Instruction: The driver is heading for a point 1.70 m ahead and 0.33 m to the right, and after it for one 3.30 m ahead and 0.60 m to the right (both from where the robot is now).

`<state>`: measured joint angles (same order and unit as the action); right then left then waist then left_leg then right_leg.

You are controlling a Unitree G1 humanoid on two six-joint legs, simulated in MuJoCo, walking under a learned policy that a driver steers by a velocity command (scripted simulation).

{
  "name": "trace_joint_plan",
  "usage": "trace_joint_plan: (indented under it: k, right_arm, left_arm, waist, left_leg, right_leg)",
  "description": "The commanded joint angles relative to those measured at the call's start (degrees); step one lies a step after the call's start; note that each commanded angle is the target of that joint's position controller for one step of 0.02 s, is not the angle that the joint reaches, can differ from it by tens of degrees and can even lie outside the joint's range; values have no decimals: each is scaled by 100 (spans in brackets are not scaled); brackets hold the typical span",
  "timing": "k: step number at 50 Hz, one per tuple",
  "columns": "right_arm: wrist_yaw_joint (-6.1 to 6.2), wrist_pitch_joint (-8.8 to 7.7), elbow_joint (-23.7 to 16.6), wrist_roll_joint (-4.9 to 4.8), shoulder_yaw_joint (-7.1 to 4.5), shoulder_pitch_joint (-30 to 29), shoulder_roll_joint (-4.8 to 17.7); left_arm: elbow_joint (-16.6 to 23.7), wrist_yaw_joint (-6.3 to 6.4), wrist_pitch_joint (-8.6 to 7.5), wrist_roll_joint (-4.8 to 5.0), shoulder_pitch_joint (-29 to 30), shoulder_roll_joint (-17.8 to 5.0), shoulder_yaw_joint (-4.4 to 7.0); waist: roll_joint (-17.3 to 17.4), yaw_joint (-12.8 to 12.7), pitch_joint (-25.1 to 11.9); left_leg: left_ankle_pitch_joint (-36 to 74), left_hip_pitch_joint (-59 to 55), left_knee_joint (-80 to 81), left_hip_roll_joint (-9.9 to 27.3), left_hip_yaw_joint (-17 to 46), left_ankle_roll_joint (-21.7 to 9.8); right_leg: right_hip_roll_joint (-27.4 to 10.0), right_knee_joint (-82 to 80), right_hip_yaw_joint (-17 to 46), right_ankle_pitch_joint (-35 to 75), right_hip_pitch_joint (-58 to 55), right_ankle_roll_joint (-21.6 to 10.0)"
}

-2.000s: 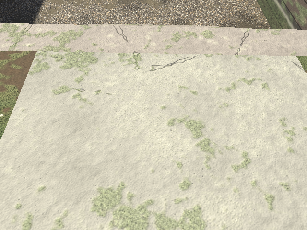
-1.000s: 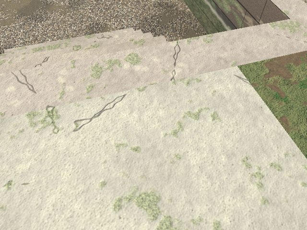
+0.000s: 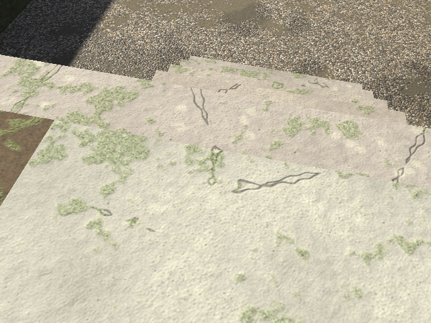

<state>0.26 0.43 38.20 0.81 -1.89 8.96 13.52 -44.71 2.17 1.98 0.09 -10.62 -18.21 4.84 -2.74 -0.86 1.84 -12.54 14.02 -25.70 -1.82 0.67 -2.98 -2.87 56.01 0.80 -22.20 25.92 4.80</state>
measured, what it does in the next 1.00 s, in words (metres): steps on the spot, turning right: right foot, then right foot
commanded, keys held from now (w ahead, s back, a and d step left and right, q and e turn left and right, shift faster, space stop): no key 0.10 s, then e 0.52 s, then no key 0.10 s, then w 0.28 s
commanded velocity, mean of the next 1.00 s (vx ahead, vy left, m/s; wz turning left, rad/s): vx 0.06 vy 0.00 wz -0.25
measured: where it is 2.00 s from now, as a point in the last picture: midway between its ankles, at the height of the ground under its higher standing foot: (274, 318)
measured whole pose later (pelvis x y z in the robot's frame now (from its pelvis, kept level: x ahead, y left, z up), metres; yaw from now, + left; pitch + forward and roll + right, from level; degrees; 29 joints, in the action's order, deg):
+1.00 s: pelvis +0.00 -0.09 +0.01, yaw -19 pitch +2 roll +2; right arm 0.3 -2.3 46.3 -0.8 -4.9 9.1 17.4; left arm -43.0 0.7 -2.7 0.3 -16.4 -14.8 2.3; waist 1.0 -1.9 -1.3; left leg -10.1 26.8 -40.5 3.2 2.0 2.6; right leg 3.1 15.5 3.0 -10.2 7.0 -4.8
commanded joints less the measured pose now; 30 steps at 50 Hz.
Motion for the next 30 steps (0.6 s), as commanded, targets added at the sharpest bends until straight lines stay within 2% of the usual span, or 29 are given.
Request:
trace_joint_plan:
  k: [1,3,5,7,8,9,10,11,13,15,17,18,19,20,21,22,24,26,28,29,30]
  right_arm:
    - [49,-85,-243,0,-197,-177,783]
    - [34,-63,-136,6,-215,-133,864]
    - [15,-57,-37,-22,-186,-177,814]
    - [10,-80,108,-62,-120,-221,643]
    - [13,-128,179,-15,-121,-52,634]
    - [3,-162,176,69,-179,117,778]
    - [44,-155,155,80,-218,45,820]
    - [102,-125,137,78,-251,-191,912]
    - [207,-20,131,8,-310,-174,845]
    - [250,69,131,-3,-373,-2,837]
    - [251,95,132,-9,-422,144,847]
    - [246,90,157,-6,-456,252,928]
    - [246,70,165,-2,-488,188,1044]
    - [265,25,85,7,-473,20,1023]
    - [275,-37,56,40,-452,40,1014]
    - [274,-87,44,35,-461,-61,1087]
    - [259,-135,23,-54,-519,-430,1269]
    - [238,-59,69,-90,-536,-499,1324]
    - [219,33,153,-191,-516,-437,1252]
    - [198,60,274,-222,-482,-151,1071]
    - [163,86,277,-63,-409,110,784]
  left_arm:
    - [358,-3,-73,-7,212,-212,-7]
    - [344,-14,-79,3,234,-263,-16]
    - [262,-25,-99,22,119,-278,-23]
    - [85,-73,-145,-33,-211,-184,-79]
    - [100,-74,-164,-96,-198,-400,-59]
    - [188,-58,-162,-65,-79,-816,19]
    - [136,-83,-165,54,44,-918,87]
    - [223,-107,-185,77,184,-742,58]
    - [293,-86,-228,30,329,-617,28]
    - [357,-59,-251,47,263,-590,36]
    - [433,-29,-212,61,185,-503,25]
    - [481,-20,-176,67,144,-438,15]
    - [501,-34,-135,69,11,-341,6]
    - [544,-64,-96,50,10,-380,28]
    - [640,-100,-51,56,177,-491,74]
    - [696,-127,-4,91,216,-450,83]
    - [672,-176,62,93,158,-317,31]
    - [620,-249,75,98,-34,-312,36]
    - [538,-319,94,97,-387,-336,92]
    - [494,-305,102,66,-553,-456,157]
    - [610,-219,77,57,-617,-1036,307]
  waist:
    - [1066,127,-531]
    - [1081,203,-465]
    - [1044,167,-388]
    - [799,-78,-392]
    - [575,1,-470]
    - [98,277,-447]
    - [-372,310,-379]
    - [-342,187,-269]
    - [-396,244,-233]
    - [-210,239,-243]
    - [181,235,-293]
    - [523,226,-345]
    - [1057,120,-390]
    - [1343,108,-430]
    - [1155,195,-357]
    - [906,115,-301]
    - [809,12,-309]
    - [966,-13,-478]
    - [939,-162,-623]
    - [604,-143,-567]
    - [-811,-3,-371]
  left_leg:
    - [1742,-572,685,1315,1069,-923]
    - [1414,-509,685,1375,1253,-1012]
    - [1084,-404,670,1362,1406,-1004]
    - [726,-160,581,1181,1179,-685]
    - [497,-40,474,987,1038,-408]
    - [121,-9,272,621,725,-193]
    - [-52,-212,171,277,273,5]
    - [-38,-427,-79,213,95,87]
    - [123,-554,-281,254,-16,21]
    - [20,-528,-250,382,35,-105]
    - [-186,-569,65,745,327,-318]
    - [-195,-632,372,1149,706,-530]
    - [22,-632,679,1737,1186,-849]
    - [473,-490,801,2263,1570,-1187]
    - [1025,-433,897,2571,1721,-1413]
    - [1265,-432,901,2606,1554,-1388]
    - [1434,-262,785,2213,760,-1001]
    - [1684,-118,515,1888,105,-783]
    - [1262,-59,-44,1720,-340,-500]
    - [560,225,-694,1509,-633,-173]
    - [-1079,1444,-2228,933,-1141,394]
  right_leg:
    - [-123,-904,136,58,-260,19]
    - [-72,-1422,75,-127,-542,-3]
    - [-25,-2057,46,55,-843,-58]
    - [-24,-3349,15,1421,-1621,-209]
    - [-233,-3310,303,2202,-1948,-310]
    - [-448,-2980,478,2861,-1847,-472]
    - [-375,-2932,570,2204,-1299,-728]
    - [-353,-3095,725,1841,-912,-810]
    - [-344,-3108,914,1711,-555,-804]
    - [-255,-2858,961,1538,-360,-789]
    - [-41,-2371,780,1251,-101,-693]
    - [111,-1921,548,1115,35,-596]
    - [252,-1275,167,552,111,-485]
    - [145,-458,32,-544,199,-433]
    - [-25,314,144,-1173,450,-414]
    - [-195,491,252,-1288,582,-413]
    - [-351,-143,149,-793,159,-427]
    - [-105,-840,-283,-275,-540,-434]
    - [234,-2011,-684,628,-1227,-548]
    - [367,-2672,-514,1016,-1641,-713]
    - [-600,-3379,1150,2558,-2262,-1176]
Velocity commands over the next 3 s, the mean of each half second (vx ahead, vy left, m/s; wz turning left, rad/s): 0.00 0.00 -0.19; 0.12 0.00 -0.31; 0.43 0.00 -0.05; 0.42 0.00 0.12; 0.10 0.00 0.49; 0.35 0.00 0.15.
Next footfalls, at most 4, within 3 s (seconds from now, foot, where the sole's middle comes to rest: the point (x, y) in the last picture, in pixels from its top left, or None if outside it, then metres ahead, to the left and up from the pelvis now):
0.16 right None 0.02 -0.15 -0.78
0.60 right None -0.01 -0.16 -0.78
1.24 left None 0.22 0.01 -0.78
1.72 right None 0.47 -0.31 -0.78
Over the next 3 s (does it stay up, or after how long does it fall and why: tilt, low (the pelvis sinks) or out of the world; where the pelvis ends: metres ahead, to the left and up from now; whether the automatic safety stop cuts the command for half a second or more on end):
stays up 0.70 -0.22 0.00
